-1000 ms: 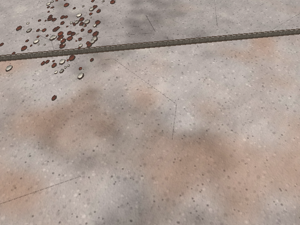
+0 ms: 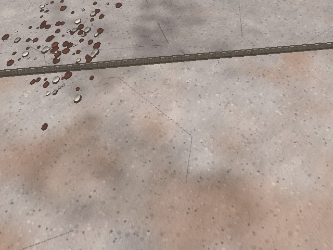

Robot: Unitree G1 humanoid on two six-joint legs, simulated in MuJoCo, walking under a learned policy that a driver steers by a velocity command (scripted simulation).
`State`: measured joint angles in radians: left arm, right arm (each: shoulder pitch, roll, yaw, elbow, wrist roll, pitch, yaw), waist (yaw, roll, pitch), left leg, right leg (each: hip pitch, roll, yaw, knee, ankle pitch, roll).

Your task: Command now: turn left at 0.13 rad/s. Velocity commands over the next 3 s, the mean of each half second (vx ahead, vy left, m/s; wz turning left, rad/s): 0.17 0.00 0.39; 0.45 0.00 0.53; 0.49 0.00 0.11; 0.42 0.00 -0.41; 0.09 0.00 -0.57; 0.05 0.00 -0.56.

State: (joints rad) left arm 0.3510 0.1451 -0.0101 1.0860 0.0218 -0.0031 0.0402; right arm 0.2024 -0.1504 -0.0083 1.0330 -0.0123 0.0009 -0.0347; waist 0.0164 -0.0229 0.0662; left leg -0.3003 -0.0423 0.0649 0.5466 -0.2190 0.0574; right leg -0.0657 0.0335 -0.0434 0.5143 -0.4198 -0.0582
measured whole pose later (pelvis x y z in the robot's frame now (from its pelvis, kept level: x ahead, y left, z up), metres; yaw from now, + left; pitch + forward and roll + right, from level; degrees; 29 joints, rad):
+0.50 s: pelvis +0.06 +0.07 -0.01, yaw +14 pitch -1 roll +0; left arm 0.35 0.23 0.05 1.01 0.03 -0.05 0.00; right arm 0.16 -0.23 -0.08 0.88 -0.02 -0.02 0.03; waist 0.02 -0.03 0.08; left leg -0.34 -0.05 0.08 0.66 -0.30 0.11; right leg -0.24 -0.08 -0.07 1.10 -0.46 -0.02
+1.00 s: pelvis +0.32 +0.15 -0.01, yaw +32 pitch +2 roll +0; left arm -0.01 0.23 0.03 0.73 0.04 -0.08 -0.02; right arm 0.50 -0.26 -0.06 0.93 -0.01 -0.06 -0.01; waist -0.08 0.01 0.05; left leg 0.04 -0.12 -0.22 0.56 -0.46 0.10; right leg -0.48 0.03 -0.03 0.53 -0.06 -0.05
